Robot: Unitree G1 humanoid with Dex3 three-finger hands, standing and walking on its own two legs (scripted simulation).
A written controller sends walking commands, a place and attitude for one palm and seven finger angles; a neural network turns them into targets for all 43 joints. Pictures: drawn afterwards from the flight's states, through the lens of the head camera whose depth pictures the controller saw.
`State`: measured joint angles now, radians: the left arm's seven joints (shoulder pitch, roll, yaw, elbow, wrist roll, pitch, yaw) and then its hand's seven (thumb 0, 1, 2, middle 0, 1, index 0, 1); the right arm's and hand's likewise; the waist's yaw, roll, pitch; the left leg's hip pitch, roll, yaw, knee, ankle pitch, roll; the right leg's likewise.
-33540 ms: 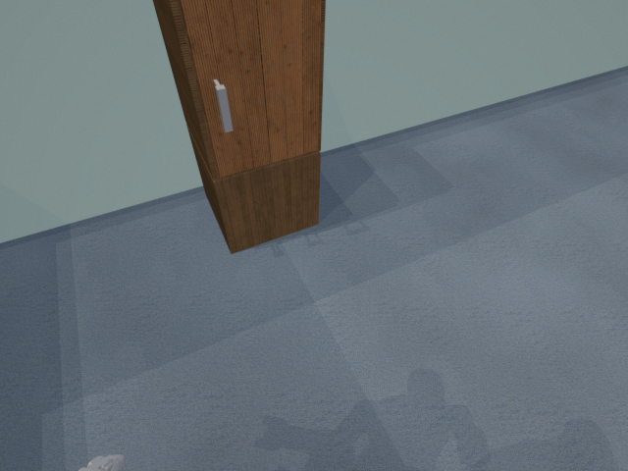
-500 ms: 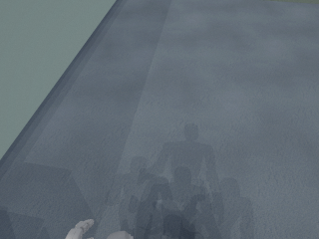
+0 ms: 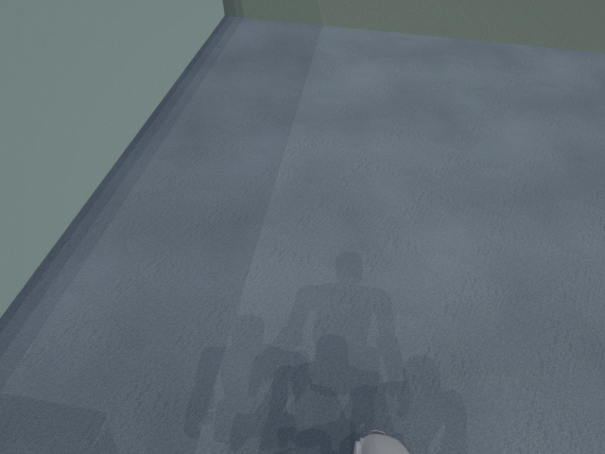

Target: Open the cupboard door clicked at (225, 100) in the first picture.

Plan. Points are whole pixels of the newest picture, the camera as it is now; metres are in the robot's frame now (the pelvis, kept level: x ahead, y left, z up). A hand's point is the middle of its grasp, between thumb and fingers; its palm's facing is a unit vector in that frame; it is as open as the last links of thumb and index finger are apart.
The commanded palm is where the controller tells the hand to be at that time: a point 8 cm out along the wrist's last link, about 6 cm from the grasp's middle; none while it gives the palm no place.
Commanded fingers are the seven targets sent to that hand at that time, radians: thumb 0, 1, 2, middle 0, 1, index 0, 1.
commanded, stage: walk to a spot facing it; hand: left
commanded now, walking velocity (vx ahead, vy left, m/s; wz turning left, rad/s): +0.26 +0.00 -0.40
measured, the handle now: out of the picture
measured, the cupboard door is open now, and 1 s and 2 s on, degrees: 49 49 49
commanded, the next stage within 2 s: turn to face it in 0.02 s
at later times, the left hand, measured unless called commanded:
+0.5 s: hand (241, 374) +0.27 +0.12 -0.17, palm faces +0.14 -0.97 -0.19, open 7.2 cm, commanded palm none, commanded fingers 0.00 0.90 0.90 -0.20 -0.30 -0.20 -0.30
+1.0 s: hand (233, 387) +0.24 +0.13 -0.16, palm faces +0.41 -0.85 -0.32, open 7.4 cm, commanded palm none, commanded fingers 0.00 0.90 0.90 -0.20 -0.30 -0.20 -0.30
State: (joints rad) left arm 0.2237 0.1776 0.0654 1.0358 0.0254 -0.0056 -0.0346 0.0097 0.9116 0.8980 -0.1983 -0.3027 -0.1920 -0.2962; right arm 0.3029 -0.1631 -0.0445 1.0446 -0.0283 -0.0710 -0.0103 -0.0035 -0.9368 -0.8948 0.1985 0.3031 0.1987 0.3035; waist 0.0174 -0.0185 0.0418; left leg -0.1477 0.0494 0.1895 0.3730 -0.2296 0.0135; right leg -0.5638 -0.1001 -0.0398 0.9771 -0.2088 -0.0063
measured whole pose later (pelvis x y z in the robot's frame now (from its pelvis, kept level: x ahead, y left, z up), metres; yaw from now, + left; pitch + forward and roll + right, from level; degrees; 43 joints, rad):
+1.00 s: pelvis +0.24 -0.11 -0.02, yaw +25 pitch +2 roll +1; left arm 0.17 0.23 0.06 0.87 0.02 0.02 0.02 0.01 0.91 0.90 -0.20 -0.30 -0.20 -0.30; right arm 0.17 -0.26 -0.10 0.91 -0.02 0.08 0.01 0.00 -0.91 -0.90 0.20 0.30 0.20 0.30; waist -0.02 0.04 0.08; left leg -0.52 -0.02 -0.06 0.89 -0.44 -0.03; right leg -0.29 -0.06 -0.05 0.60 -0.33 0.01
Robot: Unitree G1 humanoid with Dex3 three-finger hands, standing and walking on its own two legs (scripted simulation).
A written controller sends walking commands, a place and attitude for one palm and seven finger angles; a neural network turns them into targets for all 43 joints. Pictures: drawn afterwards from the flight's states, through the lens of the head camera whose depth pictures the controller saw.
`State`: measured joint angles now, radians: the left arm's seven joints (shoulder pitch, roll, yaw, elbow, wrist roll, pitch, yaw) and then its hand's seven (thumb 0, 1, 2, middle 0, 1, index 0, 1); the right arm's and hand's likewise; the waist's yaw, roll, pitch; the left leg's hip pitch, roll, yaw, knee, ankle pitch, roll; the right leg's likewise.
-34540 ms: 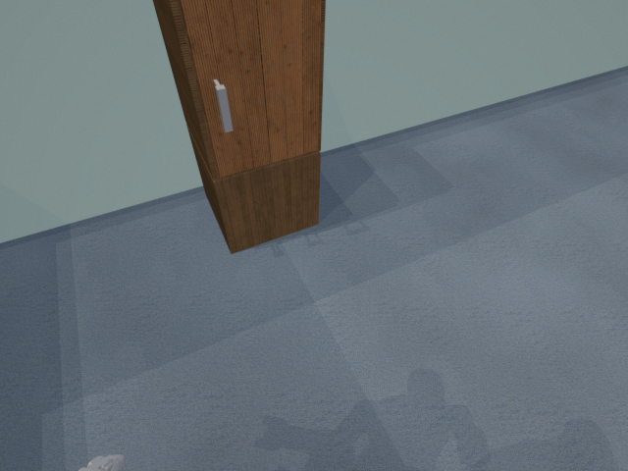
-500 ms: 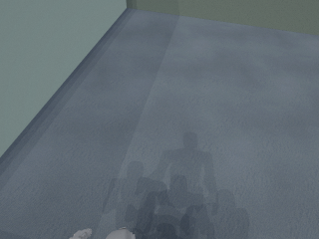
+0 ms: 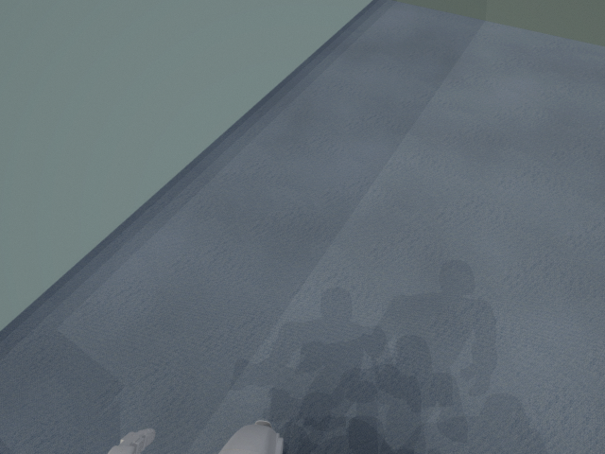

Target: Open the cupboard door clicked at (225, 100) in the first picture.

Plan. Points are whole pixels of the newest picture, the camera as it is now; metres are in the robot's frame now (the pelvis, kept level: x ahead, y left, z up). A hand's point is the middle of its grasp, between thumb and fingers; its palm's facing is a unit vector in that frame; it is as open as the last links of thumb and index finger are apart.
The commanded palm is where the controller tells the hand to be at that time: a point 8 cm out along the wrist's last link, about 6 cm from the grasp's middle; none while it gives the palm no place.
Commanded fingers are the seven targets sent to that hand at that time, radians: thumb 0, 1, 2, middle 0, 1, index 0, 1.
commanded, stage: turn to face it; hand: left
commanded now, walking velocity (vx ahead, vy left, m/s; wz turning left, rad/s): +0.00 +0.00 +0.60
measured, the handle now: out of the picture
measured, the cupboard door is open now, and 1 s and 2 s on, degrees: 49 49 49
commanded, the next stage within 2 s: none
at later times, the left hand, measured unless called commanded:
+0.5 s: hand out of the picture +0.04 +0.21 -0.15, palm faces +0.34 -0.90 -0.28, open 7.4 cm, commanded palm none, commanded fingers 0.00 0.90 0.90 -0.20 -0.30 -0.20 -0.30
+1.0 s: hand out of the picture -0.01 +0.18 -0.17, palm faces +0.61 -0.76 -0.24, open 7.4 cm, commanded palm none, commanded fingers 0.00 0.90 0.90 -0.20 -0.30 -0.20 -0.30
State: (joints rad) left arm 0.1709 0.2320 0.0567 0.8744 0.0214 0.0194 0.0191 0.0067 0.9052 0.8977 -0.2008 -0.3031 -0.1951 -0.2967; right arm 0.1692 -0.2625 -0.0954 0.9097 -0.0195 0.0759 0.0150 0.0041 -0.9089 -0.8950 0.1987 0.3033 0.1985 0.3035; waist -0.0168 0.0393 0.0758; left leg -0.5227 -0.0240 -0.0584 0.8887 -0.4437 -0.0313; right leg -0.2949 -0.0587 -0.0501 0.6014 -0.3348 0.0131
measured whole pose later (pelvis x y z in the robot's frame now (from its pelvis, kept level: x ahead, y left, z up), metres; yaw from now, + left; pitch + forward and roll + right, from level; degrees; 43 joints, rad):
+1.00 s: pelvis +0.05 -0.04 +0.00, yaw +38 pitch +2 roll +0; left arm 0.15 0.25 0.07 0.90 0.01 0.06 0.01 0.01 0.90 0.90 -0.20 -0.30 -0.20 -0.30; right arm 0.16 -0.20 -0.05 0.89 -0.02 0.03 0.00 0.00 -0.91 -0.89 0.20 0.30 0.20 0.30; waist -0.01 -0.04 0.11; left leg -0.31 0.00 -0.01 0.56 -0.28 0.01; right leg -0.49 -0.09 -0.03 1.07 -0.46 0.08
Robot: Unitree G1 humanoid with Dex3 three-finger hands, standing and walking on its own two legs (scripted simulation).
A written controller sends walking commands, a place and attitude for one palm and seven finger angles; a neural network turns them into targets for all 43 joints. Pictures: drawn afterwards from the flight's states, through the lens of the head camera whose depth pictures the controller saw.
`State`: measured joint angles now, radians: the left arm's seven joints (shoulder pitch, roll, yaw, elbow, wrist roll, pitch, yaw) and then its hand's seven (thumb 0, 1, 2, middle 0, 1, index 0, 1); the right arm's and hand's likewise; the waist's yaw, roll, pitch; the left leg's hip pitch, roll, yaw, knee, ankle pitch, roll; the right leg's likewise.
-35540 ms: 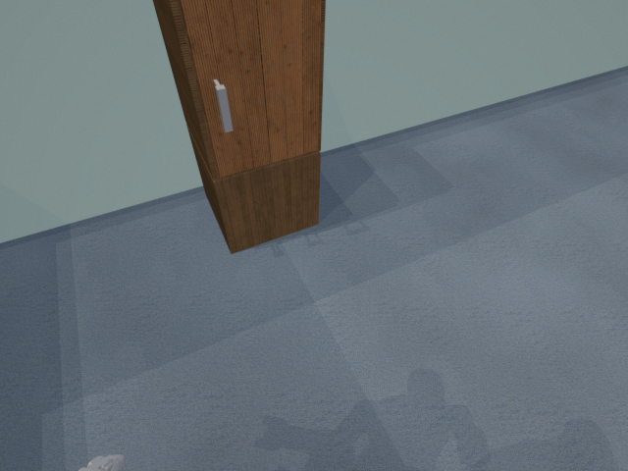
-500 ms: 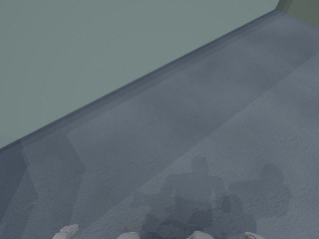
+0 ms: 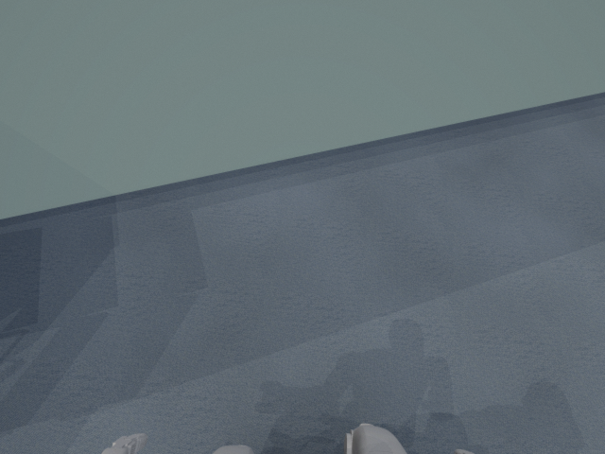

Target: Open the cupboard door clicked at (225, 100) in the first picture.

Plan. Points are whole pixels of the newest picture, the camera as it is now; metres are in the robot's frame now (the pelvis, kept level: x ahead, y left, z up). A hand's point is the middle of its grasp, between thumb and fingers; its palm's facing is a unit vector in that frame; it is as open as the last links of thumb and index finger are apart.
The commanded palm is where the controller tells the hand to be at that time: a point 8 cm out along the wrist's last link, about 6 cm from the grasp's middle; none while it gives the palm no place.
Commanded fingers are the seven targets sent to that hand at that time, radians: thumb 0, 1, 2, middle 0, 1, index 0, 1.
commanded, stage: turn to face it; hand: left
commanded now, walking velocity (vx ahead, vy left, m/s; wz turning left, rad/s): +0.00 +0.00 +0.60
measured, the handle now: out of the picture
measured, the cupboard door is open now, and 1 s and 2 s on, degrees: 49 49 49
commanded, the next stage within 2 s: take the last steps up to it in 1.86 s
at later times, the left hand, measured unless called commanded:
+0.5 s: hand out of the picture +0.01 +0.16 -0.17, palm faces +0.31 -0.92 -0.22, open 7.4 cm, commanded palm none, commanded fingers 0.00 0.90 0.90 -0.20 -0.30 -0.20 -0.30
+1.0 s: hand out of the picture +0.00 +0.17 -0.15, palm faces +0.55 -0.78 -0.30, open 7.4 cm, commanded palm none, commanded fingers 0.00 0.90 0.90 -0.20 -0.30 -0.20 -0.30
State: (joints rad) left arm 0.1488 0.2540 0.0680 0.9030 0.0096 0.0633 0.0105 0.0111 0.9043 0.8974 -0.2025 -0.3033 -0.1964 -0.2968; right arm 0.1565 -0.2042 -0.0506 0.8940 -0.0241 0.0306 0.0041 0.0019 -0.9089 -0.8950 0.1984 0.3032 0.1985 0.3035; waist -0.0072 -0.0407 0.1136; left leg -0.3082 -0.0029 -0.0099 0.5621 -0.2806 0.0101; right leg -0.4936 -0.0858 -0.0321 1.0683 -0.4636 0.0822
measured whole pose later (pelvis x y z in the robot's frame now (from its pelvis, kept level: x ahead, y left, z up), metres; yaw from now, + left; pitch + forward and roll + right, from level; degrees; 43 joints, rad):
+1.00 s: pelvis +0.03 -0.07 +0.00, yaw +36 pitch +1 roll +0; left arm 0.14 0.22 0.05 0.85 0.02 0.02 0.02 0.01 0.90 0.90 -0.20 -0.30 -0.20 -0.30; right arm 0.19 -0.25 -0.09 0.93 -0.02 0.08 0.01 0.00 -0.91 -0.89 0.20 0.30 0.20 0.30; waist -0.03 0.04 0.10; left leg -0.49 -0.05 -0.09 0.94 -0.47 -0.03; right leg -0.26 -0.05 -0.05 0.57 -0.33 0.01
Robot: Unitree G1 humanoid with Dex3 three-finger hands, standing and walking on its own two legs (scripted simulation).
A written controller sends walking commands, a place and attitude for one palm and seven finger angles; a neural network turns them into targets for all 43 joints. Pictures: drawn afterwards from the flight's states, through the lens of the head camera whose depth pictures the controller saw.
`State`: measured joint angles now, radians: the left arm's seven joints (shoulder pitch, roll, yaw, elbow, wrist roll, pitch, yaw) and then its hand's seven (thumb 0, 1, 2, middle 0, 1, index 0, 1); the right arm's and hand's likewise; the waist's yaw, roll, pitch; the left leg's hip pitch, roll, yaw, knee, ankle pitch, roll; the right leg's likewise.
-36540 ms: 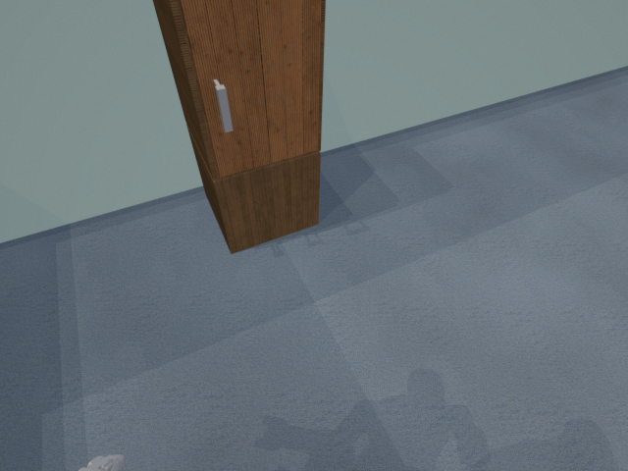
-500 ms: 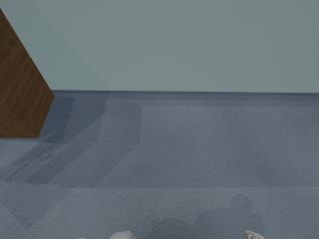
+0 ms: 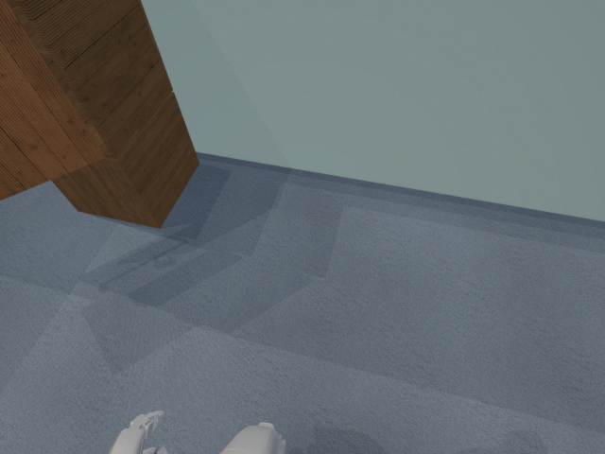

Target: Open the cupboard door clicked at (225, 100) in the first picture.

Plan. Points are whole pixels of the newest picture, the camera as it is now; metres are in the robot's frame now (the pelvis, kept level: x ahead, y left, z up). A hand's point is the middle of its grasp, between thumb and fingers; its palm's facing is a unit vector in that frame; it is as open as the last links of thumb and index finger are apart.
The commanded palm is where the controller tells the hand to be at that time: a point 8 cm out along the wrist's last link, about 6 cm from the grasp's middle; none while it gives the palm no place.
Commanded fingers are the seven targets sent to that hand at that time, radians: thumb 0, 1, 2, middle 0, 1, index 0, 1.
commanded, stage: turn to face it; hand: left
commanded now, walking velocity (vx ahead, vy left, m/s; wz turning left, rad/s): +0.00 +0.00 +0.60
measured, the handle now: out of the picture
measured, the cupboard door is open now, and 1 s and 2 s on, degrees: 49 49 49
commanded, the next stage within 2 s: take the last steps up to it in 0.86 s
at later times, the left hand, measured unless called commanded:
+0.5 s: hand out of the picture +0.02 +0.26 -0.16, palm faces +0.32 -0.91 -0.26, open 7.4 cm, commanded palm none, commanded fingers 0.00 0.90 0.90 -0.20 -0.30 -0.20 -0.30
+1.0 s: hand out of the picture -0.03 +0.17 -0.17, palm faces +0.54 -0.82 -0.21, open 7.3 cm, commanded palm none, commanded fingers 0.00 0.90 0.90 -0.20 -0.30 -0.20 -0.30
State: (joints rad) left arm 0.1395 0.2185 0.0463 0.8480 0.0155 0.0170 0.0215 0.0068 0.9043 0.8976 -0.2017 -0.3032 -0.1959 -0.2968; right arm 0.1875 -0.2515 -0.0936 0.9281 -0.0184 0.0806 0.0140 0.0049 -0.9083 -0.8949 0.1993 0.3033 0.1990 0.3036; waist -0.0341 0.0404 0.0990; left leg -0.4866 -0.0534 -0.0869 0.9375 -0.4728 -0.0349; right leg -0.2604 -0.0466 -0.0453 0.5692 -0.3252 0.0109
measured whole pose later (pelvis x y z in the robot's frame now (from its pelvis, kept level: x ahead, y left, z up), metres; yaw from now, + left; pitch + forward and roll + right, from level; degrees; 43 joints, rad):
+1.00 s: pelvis +0.03 -0.01 +0.00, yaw +31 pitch +0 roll +1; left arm 0.25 0.19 0.04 0.95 0.02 0.01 0.02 0.01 0.91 0.90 -0.21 -0.30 -0.20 -0.30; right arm 0.14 -0.22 -0.06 0.97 -0.01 0.06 0.01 0.00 -0.91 -0.90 0.19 0.30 0.19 0.30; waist 0.00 -0.04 0.10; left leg -0.30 -0.01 0.05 0.63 -0.37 -0.04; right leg -0.20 -0.10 -0.12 0.55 -0.34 0.02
